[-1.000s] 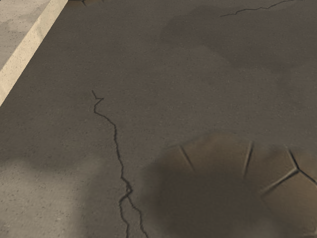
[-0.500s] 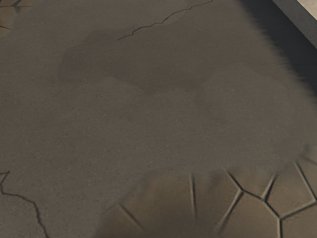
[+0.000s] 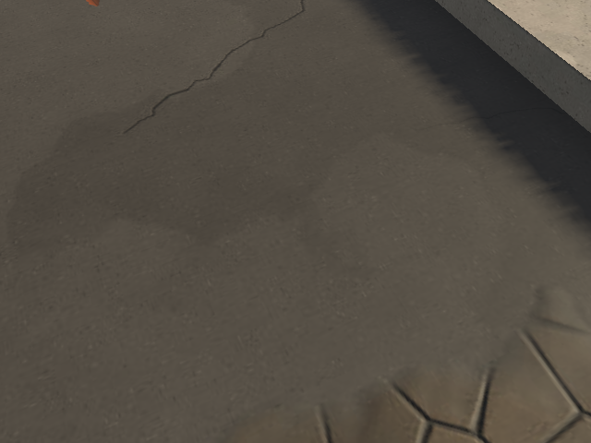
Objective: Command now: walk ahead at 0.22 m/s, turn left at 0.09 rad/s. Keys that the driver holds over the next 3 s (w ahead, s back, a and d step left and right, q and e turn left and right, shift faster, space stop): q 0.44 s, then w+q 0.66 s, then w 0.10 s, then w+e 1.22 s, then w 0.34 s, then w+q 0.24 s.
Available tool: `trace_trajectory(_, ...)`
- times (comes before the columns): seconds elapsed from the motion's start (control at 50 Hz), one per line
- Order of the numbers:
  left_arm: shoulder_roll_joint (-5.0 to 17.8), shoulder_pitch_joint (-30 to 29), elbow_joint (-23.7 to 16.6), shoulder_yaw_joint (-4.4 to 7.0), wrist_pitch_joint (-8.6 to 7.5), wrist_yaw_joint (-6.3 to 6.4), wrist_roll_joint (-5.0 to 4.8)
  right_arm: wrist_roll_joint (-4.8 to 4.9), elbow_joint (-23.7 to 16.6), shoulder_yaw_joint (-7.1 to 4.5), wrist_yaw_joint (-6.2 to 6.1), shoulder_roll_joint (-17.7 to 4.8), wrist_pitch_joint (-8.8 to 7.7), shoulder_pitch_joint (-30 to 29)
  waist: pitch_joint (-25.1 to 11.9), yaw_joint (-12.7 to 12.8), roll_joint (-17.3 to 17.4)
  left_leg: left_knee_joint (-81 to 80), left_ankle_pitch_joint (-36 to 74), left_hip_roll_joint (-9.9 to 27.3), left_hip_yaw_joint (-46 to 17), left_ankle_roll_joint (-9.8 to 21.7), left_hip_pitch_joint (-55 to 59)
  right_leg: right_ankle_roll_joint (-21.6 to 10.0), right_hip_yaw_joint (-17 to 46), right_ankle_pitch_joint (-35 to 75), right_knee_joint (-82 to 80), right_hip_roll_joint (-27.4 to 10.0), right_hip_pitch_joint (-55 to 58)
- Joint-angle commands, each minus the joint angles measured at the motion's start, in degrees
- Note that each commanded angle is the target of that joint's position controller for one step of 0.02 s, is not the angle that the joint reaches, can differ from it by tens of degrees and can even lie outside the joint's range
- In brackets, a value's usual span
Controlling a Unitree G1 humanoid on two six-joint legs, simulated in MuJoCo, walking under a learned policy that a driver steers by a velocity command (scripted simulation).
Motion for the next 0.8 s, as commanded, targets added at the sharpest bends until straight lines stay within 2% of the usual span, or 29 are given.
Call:
trace_trajectory(0.02,6.39,-0.78,-2.15,1.02,-1.19,0.7,0.1,0.24,0.1,-0.72,0.0,-2.58,0.63,5.6,-4.22,-1.32,-6.3,-5.2,6.21,-1.69,0.06,0.29,5.07,-2.73,0.83,45.15,-3.87,-14.53,-0.36)
trace_trajectory(0.1,6.52,0.7,-0.71,0.83,-0.73,1.98,-0.19,-0.1,-1.46,-0.28,-0.07,-1.93,0.45,0.07,-3.93,1.07,-6.75,-15.06,10.35,-2.92,2.51,1.42,5.52,-2.14,-1.79,45.63,-1.83,-15.76,4.37)
trace_trajectory(0.16,7.49,1.83,0.33,1.26,0.2,2.82,-0.17,-0.6,-2.15,-0.39,0.0,-2.22,0.31,-0.29,-3.78,1.6,-6.82,-19.15,5.37,-4.35,4.01,3.0,6.11,-2.61,-1.72,47.66,3.0,-17.53,8.42)
trace_trajectory(0.22,8.88,0.68,0.29,2.05,1.19,3.41,-0.32,-0.7,-1.59,-1.03,-0.25,-3.13,0.0,4.04,-5.05,-0.13,-6.82,-24.99,0.02,-7.09,5.25,5.99,10.85,-2.07,-1.64,52.17,13.95,-17.93,9.49)
trace_trajectory(0.24,9.48,-0.3,0.02,2.35,1.51,3.46,-0.36,-0.76,-0.78,-1.38,-0.43,-3.55,-0.58,8.2,-6.81,-2.87,-4.78,-31.38,7.09,-7.24,4.12,7.44,16.56,-0.3,-3.27,47.89,22.43,-16.22,7.34)
trace_trajectory(0.26,9.69,-0.91,-1.79,2.45,1.32,3.44,-0.42,-0.97,-0.54,-2.75,-0.85,-8.43,-1.18,13.01,-11.06,-5.35,1.17,-33.45,32.62,0.85,-7.17,11.33,27.09,2.78,-5.57,30.01,37.73,-11.56,-1.81)
trace_trajectory(0.28,3.63,2.4,-4.03,1.3,1.7,2.71,-0.68,-0.02,-0.91,-4.48,-1.34,-14.98,-0.73,12.1,-14.33,-1.05,13.09,-32.18,67.67,16.42,-27.66,23.13,38.37,5.68,-4.88,-25.83,55.43,2.02,-20.32)
trace_trajectory(0.3,4.19,3.03,-3.02,0.9,2.8,2.42,1.04,2.55,-0.8,-4.35,-1.04,-13.25,-0.1,12.91,-19.39,-2.11,5.89,-34.69,55.92,17.21,-29.09,25.51,35.94,5.93,5.84,-27.18,58.43,-1.69,-19.8)
trace_trajectory(0.32,5.4,-0.11,-3.43,1.26,3.23,2.34,0.46,1.91,-1.98,-4.01,-1.2,-10.7,0.69,8.14,-11.77,-1.44,2.66,-36.97,42.14,14.44,-25.31,24.29,29.44,6.36,6.35,-23.38,59.45,-3.35,-22.57)
trace_trajectory(0.34,6.33,-2.96,-3.95,1.56,3.18,2.36,0.42,1.36,-2.86,-3.08,-1.41,-7.59,1.57,3.75,-6.08,-0.4,-1.04,-39.78,31.86,10.81,-21.74,21.23,23.79,6.76,6.25,-19.44,55.39,-5.02,-24.0)
trace_trajectory(0.36,7.12,-4.34,-4.53,1.85,3.32,2.36,0.75,1.32,-3.58,-2.59,-1.59,-6.06,2.03,1.28,-4.09,0.45,-1.1,-41.19,26.57,7.66,-19.37,18.59,21.18,7.35,5.94,-16.58,51.38,-5.88,-23.74)
trace_trajectory(0.38,6.75,-3.25,-4.43,1.78,3.86,2.21,1.12,1.19,-3.9,-2.53,-1.74,-5.69,2.22,0.23,-4.66,1.18,0.6,-41.55,25.37,5.17,-17.01,17.2,19.54,8.01,5.34,-14.59,48.98,-5.77,-21.67)
trace_trajectory(0.4,5.9,-2.24,-4.15,1.6,4.41,2.12,1.17,0.89,-3.84,-2.7,-1.58,-6.29,2.22,0.45,-6.01,1.34,1.13,-41.3,25.68,3.99,-15.87,16.42,19.31,8.55,4.82,-13.6,47.29,-5.01,-20.31)
trace_trajectory(0.44,4.8,-1.73,-4.43,1.28,4.94,2.16,0.56,0.66,-3.64,-3.34,-1.25,-8.06,1.91,1.46,-7.91,1.15,1.44,-40.86,24.67,2.98,-15.83,15.48,20.39,9.38,4.61,-13.41,42.25,-4.61,-19.63)
trace_trajectory(0.46,4.86,-2.05,-4.74,1.21,4.95,2.05,0.6,0.69,-3.54,-3.63,-1.17,-8.68,1.91,2.23,-9.14,0.69,1.85,-42.04,15.84,2.5,-16.98,15.33,20.77,9.67,4.65,-13.2,39.66,-4.88,-19.38)
trace_trajectory(0.5,5.58,-4.73,-5.91,1.28,4.87,1.62,0.99,0.45,-3.97,-4.02,-1.06,-9.33,2.3,2.1,-8.77,-0.61,4.72,-45.81,-7.6,1.65,-20.94,15.19,20.07,9.99,4.76,-12.53,35.17,-5.33,-19.98)
trace_trajectory(0.54,6.42,-6.83,-6.94,1.44,4.47,1.29,0.99,0.06,-4.39,-4.38,-0.78,-9.94,2.61,1.9,-7.35,-1.37,6.09,-47.7,-16.6,1.92,-24.52,15.04,19.33,10.18,4.73,-12.7,31.54,-5.11,-20.18)
trace_trajectory(0.62,6.12,-7.01,-7.81,1.19,2.6,1.13,0.47,-0.27,-4.85,-5.06,-0.25,-10.93,2.52,1.51,-6.89,-1.36,5.07,-46.64,-19.92,1.58,-27.9,14.38,17.7,8.78,4.7,-14.83,23.82,-3.56,-15.5)
trace_trajectory(0.66,5.96,-2.81,-7.13,1.1,1.7,1.44,-0.23,-0.12,-5.84,-5.18,0.15,-10.57,2.64,-1.81,-6.16,1.52,5.12,-45.53,-21.11,-0.22,-27.92,12.82,11.44,6.67,4.28,-15.22,15.44,-1.96,-6.12)
trace_trajectory(0.68,5.58,2.03,-5.78,1.12,1.27,1.86,-0.52,0.13,-6.66,-5.18,0.13,-10.01,2.82,-4.72,-5.14,4.91,3.97,-43.27,-22.42,-2.6,-26.52,10.71,5.62,5.32,3.53,-10.82,6.9,-1.6,2.13)
trace_trajectory(0.7,7.85,7.31,-4.35,1.75,0.78,2.68,-0.29,0.29,-7.85,-4.78,-0.17,-8.01,2.56,-6.77,-3.69,7.56,0.32,-37.51,-23.99,-6.61,-22.75,6.88,-2.87,4.03,6.15,-11.77,-0.62,-4.87,10.82)
trace_trajectory(0.72,12.96,9.44,-4.35,2.7,0.44,3.56,0.25,0.94,-8.23,-3.36,-0.41,-2.12,1.9,-3.68,-5.52,6.23,-13.13,-17.75,-22.23,-12.34,-12.04,4.21,-8.15,2.42,22.49,-26.57,-8.22,-20.75,15.22)
trace_trajectory(0.74,17.73,4.53,-5.87,3.92,0.51,3.66,1.85,0.23,-9.94,-3.24,-0.25,-3.64,1.23,-6.26,-1.1,4.76,-15.01,-8.95,-13.77,-14.09,-7.21,3.37,-15.88,-2.48,40.4,-36.92,-14.39,-29.7,7.95)
trace_trajectory(0.76,14.23,1.57,-6.11,3.36,0.29,3.45,1.82,-0.94,-9.83,-3.83,0.32,-7.09,0.76,-6.75,1.79,1.88,-7.35,-4.63,-7.43,-8.68,-10.06,3.61,-14.1,-3.28,36.73,-35.62,-13.31,-28.32,3.58)
trace_trajectory(0.78,11.28,-1.02,-6.61,2.62,-0.19,2.98,0.87,-0.86,-8.44,-4.15,1.21,-7.55,0.48,-4.2,1.67,-0.08,-6.78,-3.11,-3.78,-8.19,-9.18,2.95,-12.61,-2.01,30.58,-30.38,-12.67,-24.78,2.95)
trace_trajectory(0.8,10.04,-2.04,-7.04,2.31,-0.69,2.52,0.49,-0.91,-7.11,-4.13,1.78,-7.44,0.55,-1.83,0.68,-0.65,-7.6,-0.64,-1.36,-7.93,-7.73,1.9,-11.32,-0.77,24.06,-23.4,-12.45,-21.64,3.81)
